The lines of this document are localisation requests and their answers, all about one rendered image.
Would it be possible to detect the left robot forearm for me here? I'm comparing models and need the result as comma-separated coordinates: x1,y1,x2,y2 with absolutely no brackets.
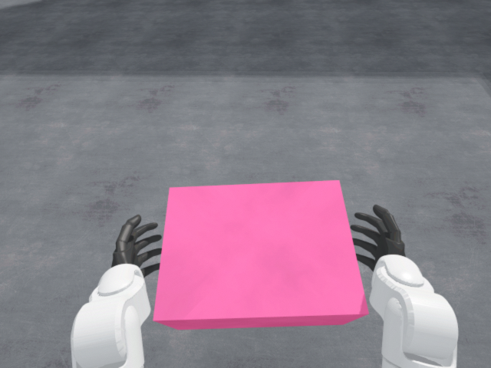
71,264,150,368

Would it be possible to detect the robot left hand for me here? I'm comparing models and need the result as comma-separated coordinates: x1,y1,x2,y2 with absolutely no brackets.
111,215,162,278

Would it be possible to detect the right robot forearm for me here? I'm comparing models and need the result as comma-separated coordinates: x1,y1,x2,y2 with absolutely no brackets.
369,255,458,368

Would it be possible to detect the robot right hand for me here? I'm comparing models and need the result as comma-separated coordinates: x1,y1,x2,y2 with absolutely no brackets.
351,205,406,272

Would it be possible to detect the carton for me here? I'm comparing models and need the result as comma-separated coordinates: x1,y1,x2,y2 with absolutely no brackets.
153,180,369,330

